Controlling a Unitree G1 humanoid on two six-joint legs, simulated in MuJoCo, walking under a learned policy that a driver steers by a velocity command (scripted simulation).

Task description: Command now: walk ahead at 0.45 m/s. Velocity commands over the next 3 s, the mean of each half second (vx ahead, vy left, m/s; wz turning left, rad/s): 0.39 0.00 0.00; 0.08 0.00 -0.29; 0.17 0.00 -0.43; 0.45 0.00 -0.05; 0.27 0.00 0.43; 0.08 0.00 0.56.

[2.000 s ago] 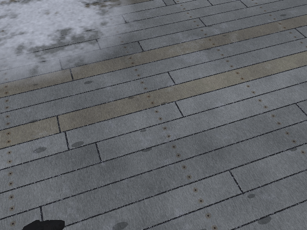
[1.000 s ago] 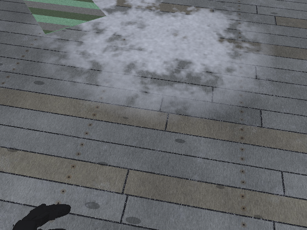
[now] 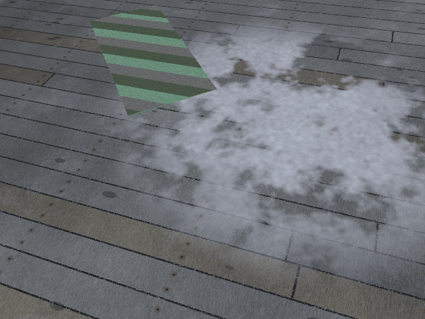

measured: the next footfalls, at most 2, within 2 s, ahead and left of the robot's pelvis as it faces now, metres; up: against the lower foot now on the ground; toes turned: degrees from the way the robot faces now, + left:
left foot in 0.34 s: +0.33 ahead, +0.16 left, +0.00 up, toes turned +2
right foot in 0.86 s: +0.33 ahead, -0.06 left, +0.00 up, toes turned -8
